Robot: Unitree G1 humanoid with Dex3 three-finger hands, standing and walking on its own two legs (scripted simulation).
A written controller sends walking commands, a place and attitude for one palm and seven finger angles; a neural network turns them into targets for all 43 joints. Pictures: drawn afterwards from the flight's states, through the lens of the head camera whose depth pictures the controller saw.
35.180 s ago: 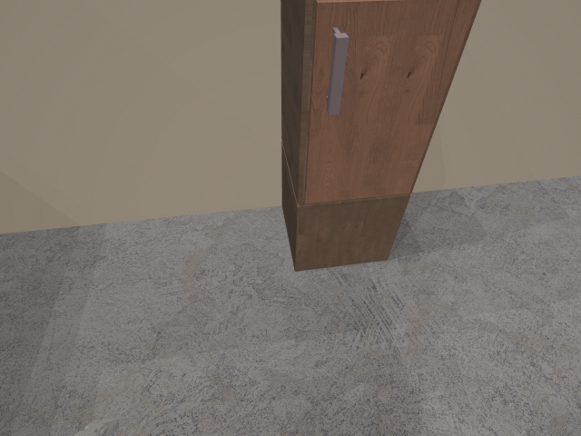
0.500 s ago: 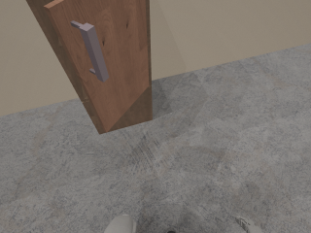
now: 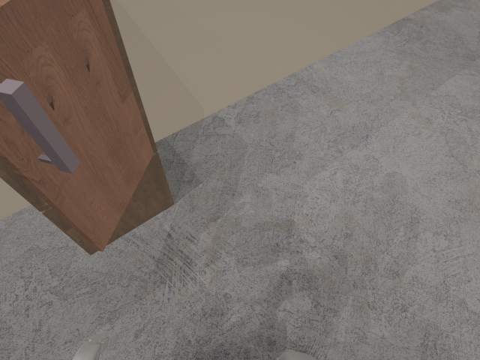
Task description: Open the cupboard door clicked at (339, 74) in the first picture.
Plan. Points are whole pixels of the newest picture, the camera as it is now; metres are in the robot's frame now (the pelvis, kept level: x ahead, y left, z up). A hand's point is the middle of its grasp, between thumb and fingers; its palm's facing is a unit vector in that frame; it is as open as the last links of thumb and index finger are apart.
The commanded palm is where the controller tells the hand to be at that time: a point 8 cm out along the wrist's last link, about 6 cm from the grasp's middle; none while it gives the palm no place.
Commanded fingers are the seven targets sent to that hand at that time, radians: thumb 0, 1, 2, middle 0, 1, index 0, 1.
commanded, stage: walk to a spot facing it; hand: left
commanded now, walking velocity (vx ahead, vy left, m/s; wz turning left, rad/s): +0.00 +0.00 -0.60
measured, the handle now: (31, 130) +0.42 +0.36 +0.11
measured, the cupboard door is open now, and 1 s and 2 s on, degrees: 39 39 39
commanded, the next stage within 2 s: none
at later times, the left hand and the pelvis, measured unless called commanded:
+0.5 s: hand (156, 311) +0.21 +0.18 -0.16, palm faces -0.28 -0.94 -0.19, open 7.4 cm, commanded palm none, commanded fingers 0.00 0.90 0.90 -0.20 -0.30 -0.20 -0.30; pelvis +0.05 +0.01 +0.01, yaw -18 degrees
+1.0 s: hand (185, 290) +0.26 +0.13 -0.17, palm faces -0.51 -0.84 -0.19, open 7.4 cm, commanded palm none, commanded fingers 0.00 0.90 0.90 -0.20 -0.30 -0.20 -0.30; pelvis +0.14 -0.04 +0.00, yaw -37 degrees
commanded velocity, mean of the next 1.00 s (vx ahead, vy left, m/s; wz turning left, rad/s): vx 0.13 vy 0.00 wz -0.60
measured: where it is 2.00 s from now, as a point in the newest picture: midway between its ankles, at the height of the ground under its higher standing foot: (336, 286)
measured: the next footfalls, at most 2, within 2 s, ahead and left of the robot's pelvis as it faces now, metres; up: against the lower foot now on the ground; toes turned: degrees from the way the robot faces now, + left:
right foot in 0.02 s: +0.04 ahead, -0.13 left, +0.00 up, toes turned -4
left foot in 0.32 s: +0.11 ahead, +0.13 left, +0.00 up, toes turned -10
